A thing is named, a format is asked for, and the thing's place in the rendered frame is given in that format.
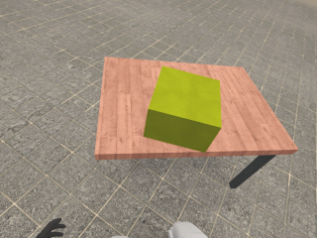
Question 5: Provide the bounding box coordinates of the table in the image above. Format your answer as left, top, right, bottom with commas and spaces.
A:
94, 57, 299, 189

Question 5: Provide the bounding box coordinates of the robot right thigh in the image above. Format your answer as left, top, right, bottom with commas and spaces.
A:
167, 221, 208, 238

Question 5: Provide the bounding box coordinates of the carton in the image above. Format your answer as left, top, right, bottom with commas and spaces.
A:
143, 66, 222, 153

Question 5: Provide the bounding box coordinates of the robot left hand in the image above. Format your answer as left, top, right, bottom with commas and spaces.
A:
36, 218, 66, 238

